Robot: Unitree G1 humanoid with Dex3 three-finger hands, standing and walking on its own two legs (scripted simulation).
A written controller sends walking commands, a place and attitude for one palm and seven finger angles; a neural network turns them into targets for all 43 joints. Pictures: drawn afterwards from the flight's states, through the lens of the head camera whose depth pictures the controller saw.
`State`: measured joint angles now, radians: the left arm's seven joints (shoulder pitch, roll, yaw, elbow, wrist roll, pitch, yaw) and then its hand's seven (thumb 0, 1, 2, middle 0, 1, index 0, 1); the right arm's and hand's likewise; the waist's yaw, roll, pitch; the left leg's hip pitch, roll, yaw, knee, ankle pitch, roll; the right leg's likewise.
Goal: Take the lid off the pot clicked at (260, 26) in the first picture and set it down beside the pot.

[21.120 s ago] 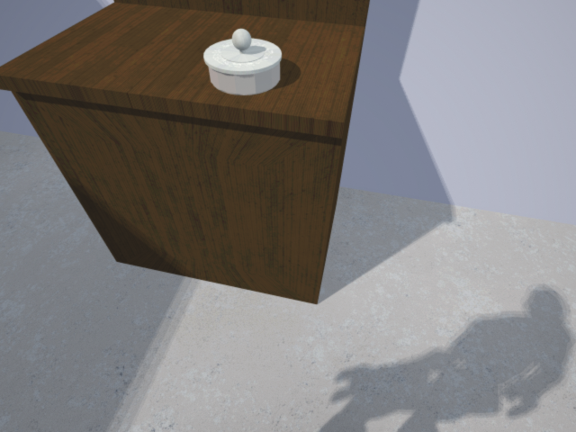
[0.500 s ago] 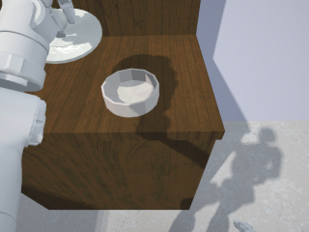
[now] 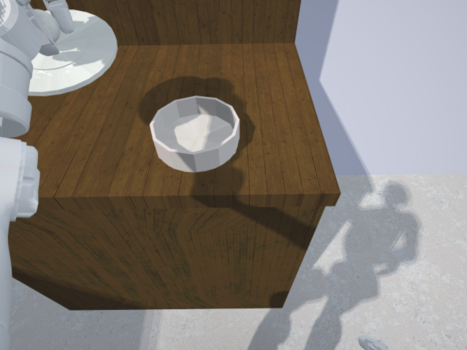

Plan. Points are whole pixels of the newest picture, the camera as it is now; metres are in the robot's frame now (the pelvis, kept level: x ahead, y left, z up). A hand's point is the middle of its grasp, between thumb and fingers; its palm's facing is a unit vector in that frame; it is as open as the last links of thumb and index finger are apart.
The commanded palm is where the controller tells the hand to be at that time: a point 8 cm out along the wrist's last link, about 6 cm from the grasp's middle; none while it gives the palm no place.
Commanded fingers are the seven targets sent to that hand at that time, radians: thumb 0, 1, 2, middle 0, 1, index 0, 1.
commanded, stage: move the lid sideways beside the pot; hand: left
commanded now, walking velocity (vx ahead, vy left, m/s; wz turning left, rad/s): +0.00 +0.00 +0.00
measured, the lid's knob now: (41, 27) +0.49 +0.26 +0.31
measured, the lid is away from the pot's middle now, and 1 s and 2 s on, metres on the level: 0.19 0.22 0.24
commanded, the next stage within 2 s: lower the lid onto the table in 0.56 s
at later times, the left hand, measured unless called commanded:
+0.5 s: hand out of the picture +0.46 +0.30 +0.32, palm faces -0.12 -0.11 -0.99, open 6.7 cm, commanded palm +0.45 +0.29 +0.39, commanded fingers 0.00 0.81 0.74 -0.93 -1.06 -0.94 -1.06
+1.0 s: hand (29, 35) +0.48 +0.27 +0.30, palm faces -0.14 -0.15 -0.98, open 6.7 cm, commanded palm +0.45 +0.28 +0.36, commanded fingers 0.00 0.81 0.74 -0.93 -1.06 -0.94 -1.06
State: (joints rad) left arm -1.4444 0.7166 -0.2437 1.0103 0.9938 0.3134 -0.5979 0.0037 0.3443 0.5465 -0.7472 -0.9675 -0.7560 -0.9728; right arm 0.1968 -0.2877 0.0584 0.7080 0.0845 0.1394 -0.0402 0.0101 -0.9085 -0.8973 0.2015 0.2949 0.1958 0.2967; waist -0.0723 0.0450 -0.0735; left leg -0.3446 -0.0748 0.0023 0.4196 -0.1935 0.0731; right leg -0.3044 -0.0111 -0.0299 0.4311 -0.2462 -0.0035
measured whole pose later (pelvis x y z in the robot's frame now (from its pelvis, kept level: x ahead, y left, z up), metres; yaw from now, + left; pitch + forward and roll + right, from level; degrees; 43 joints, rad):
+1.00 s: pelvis +0.01 +0.00 +0.00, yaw +0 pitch +9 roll +0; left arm -1.38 0.78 -0.15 1.01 1.00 0.32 -0.60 0.01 0.35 0.55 -0.75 -0.97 -0.76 -0.97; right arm 0.22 -0.29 0.06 0.70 0.09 0.15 -0.03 0.01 -0.91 -0.90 0.20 0.29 0.20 0.30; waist -0.08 0.07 -0.08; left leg -0.36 -0.07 0.00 0.44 -0.22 0.07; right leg -0.32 0.00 -0.03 0.43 -0.26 0.00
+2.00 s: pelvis +0.01 +0.00 +0.00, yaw -1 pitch +8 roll -1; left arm -1.25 0.79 -0.14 1.09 0.97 0.19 -0.54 0.00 0.35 0.54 -0.74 -0.97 -0.75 -0.98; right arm 0.24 -0.30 0.04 0.70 0.10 0.17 -0.05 0.01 -0.91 -0.90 0.20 0.30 0.20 0.30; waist -0.10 0.04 -0.06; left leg -0.39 -0.06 0.01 0.49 -0.24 0.08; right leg -0.33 0.00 -0.02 0.44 -0.26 0.00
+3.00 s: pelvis +0.00 +0.01 -0.01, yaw -1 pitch +10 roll -2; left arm -1.17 0.76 -0.14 1.13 0.95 0.06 -0.49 0.01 0.36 0.54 -0.74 -0.97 -0.75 -0.98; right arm 0.26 -0.29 0.03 0.71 0.10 0.18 -0.07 0.01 -0.91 -0.90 0.20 0.30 0.20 0.30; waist -0.11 0.03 -0.06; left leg -0.46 -0.06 0.00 0.54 -0.26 0.08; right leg -0.38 0.01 -0.03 0.48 -0.27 0.01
